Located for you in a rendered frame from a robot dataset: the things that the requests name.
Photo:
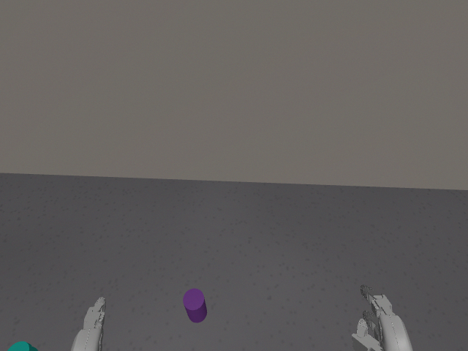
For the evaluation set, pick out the right robot hand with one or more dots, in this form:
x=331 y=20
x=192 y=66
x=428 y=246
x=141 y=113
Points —
x=389 y=330

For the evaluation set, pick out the left robot hand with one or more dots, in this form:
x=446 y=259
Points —
x=90 y=337

